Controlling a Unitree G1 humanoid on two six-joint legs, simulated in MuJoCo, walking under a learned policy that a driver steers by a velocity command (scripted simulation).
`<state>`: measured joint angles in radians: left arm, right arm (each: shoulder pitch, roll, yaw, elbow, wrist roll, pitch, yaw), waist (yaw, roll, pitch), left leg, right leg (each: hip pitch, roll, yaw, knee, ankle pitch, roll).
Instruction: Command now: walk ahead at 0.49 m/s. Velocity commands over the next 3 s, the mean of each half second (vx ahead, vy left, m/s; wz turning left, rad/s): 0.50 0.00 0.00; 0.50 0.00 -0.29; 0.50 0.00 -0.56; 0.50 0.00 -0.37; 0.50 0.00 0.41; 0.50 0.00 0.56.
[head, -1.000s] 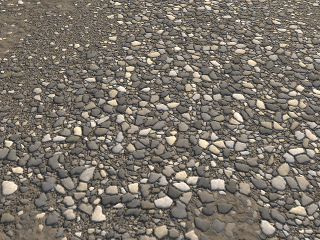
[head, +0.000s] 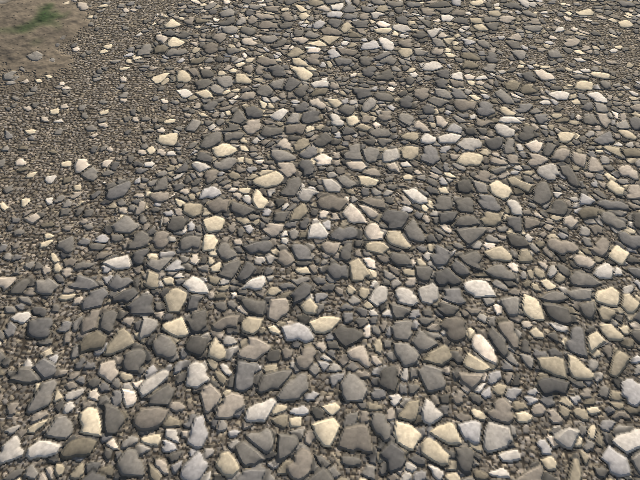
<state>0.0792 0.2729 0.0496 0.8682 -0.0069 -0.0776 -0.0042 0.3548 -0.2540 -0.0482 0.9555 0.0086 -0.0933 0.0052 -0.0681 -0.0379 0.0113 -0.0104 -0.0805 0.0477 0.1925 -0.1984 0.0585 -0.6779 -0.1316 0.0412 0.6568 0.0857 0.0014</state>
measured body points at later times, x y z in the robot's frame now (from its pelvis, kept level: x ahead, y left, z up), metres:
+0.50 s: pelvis +0.29 -0.06 +0.00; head +0.31 -0.06 +0.45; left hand +0.29 +0.21 -0.13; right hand +0.46 -0.32 -0.11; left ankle +0.47 +0.12 -0.68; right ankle +0.24 -0.15 -0.75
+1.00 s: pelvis +0.58 +0.00 +0.00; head +0.59 +0.00 +0.45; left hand +0.75 +0.25 -0.12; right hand +0.56 -0.28 -0.14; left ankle +0.55 +0.10 -0.75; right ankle +0.67 -0.19 -0.67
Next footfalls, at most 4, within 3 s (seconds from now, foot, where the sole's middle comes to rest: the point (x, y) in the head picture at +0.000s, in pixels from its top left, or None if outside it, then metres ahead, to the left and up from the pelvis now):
0.16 right None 0.28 -0.15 -0.78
0.68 left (270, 440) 0.59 0.10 -0.78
1.24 right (389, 336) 0.83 -0.20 -0.78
1.72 left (359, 226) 1.19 -0.16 -0.78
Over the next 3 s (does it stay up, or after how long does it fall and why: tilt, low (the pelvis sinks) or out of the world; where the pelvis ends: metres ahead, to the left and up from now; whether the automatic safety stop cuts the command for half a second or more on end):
stays up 1.56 -0.43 0.00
